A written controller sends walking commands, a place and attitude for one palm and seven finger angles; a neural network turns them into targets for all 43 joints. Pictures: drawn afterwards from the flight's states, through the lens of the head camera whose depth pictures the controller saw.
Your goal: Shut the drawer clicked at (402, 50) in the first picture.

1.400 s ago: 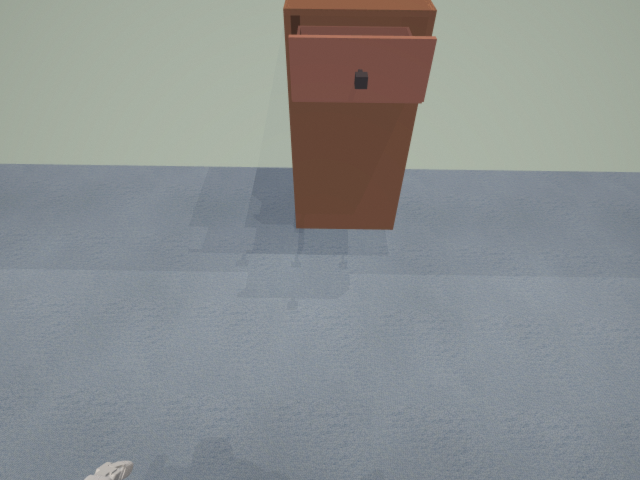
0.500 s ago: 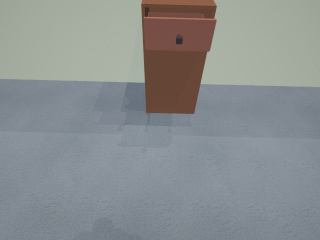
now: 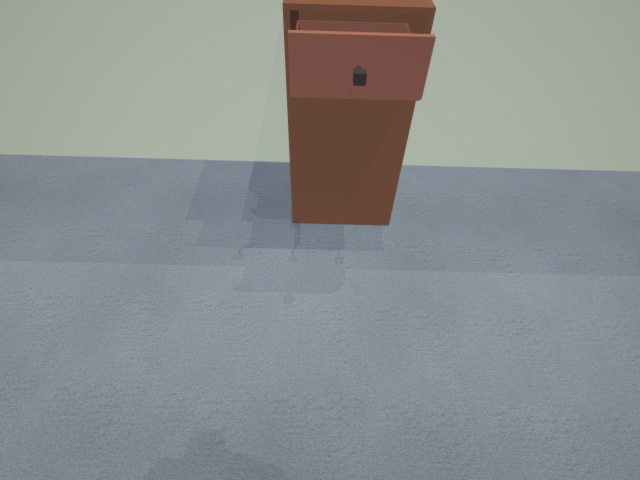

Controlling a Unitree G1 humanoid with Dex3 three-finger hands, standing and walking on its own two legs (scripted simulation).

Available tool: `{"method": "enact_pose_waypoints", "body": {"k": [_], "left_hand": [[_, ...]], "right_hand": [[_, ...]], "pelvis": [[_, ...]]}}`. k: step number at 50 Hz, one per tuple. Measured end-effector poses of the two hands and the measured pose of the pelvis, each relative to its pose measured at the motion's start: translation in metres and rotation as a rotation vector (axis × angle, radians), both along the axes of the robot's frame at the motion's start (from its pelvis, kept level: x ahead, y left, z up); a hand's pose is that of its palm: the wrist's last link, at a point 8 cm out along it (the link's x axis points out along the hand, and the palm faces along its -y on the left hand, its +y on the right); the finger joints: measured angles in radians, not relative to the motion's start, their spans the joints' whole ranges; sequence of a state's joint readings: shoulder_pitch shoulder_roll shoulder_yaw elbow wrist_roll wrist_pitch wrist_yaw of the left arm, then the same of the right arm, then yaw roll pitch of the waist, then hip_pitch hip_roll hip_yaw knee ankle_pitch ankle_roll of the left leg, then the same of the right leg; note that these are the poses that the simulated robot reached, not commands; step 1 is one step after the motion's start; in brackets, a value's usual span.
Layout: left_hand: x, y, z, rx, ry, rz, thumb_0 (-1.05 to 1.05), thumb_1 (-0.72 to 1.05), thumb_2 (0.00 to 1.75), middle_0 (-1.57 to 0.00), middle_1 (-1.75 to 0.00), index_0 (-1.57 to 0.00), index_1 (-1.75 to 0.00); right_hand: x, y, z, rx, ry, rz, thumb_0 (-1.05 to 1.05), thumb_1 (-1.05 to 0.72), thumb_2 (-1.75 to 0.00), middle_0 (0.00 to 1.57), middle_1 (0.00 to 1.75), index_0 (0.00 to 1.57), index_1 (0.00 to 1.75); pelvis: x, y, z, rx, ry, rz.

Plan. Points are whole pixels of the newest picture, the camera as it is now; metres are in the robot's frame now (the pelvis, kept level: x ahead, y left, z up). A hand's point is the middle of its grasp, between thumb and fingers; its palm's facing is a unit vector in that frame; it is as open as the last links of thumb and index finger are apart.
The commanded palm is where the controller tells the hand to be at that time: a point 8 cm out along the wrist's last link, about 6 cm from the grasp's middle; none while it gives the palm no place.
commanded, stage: look at it before walking up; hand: left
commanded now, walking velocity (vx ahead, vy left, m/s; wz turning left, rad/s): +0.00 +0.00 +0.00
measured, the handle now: (359, 74) +1.09 -0.05 +0.00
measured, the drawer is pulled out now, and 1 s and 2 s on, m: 0.16 0.16 0.16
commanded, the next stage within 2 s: walk to a spot facing it in 0.04 s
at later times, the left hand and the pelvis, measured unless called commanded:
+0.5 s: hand out of the picture +0.06 +0.20 -0.18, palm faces -0.14 -0.95 -0.27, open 7.4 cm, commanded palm none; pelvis -0.01 -0.01 -0.02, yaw -9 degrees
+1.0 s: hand out of the picture +0.10 +0.17 -0.17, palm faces -0.27 -0.94 -0.21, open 7.4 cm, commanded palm none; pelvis +0.11 -0.02 +0.00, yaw -23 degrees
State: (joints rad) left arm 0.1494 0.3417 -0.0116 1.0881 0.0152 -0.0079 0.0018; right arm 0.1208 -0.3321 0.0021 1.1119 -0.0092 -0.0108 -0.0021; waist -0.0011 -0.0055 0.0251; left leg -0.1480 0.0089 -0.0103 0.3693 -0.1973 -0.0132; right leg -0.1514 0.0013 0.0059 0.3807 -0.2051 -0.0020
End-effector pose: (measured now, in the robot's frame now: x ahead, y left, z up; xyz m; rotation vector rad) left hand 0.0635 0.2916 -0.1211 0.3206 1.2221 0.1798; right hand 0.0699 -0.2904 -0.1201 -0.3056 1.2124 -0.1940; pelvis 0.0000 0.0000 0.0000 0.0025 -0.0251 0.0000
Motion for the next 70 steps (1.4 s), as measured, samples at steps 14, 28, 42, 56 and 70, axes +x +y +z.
{"method": "enact_pose_waypoints", "body": {"k": [14, 28, 42, 56, 70], "left_hand": [[0.003, -0.004, -0.002, 0.006, 0.011, -0.002, 0.01, 0.9, 0.9, -0.21, -0.3, -0.2, -0.3], [-0.003, -0.062, -0.029, -0.068, 0.081, -0.105, 0.01, 0.9, 0.9, -0.2, -0.3, -0.2, -0.3], [-0.012, -0.092, -0.003, -0.09, 0.234, -0.139, 0.01, 0.9, 0.9, -0.21, -0.3, -0.2, -0.3], [0.135, -0.054, -0.045, -0.102, 0.265, -0.241, 0.01, 0.9, 0.9, -0.21, -0.3, -0.2, -0.3], [0.426, -0.121, -0.022, -0.158, -0.023, -0.594, 0.01, 0.91, 0.9, -0.2, -0.3, -0.19, -0.3]], "right_hand": [[0.004, 0.002, -0.003, 0.005, -0.026, -0.025, 0.01, -0.91, -0.9, 0.2, 0.3, 0.2, 0.3], [-0.059, 0.009, -0.048, 0.118, 0.0, -0.21, 0.01, -0.91, -0.9, 0.21, 0.3, 0.2, 0.3], [-0.012, -0.015, -0.012, 0.112, -0.096, -0.312, 0.01, -0.91, -0.9, 0.2, 0.3, 0.2, 0.3], [0.143, 0.017, -0.001, 0.05, -0.299, -0.361, 0.01, -0.91, -0.9, 0.2, 0.3, 0.2, 0.3], [0.051, 0.099, 0.004, 0.028, 0.008, -0.794, 0.0, -0.93, -0.9, 0.2, 0.3, 0.2, 0.3]], "pelvis": [[0.001, -0.002, -0.002, 0.001, 0.002, -0.036], [-0.009, -0.022, -0.028, 0.028, 0.003, -0.205], [0.043, -0.037, 0.001, 0.024, 0.054, -0.329], [0.169, -0.005, -0.024, -0.018, 0.05, -0.486], [0.275, 0.003, -0.002, -0.039, 0.02, -0.697]]}}
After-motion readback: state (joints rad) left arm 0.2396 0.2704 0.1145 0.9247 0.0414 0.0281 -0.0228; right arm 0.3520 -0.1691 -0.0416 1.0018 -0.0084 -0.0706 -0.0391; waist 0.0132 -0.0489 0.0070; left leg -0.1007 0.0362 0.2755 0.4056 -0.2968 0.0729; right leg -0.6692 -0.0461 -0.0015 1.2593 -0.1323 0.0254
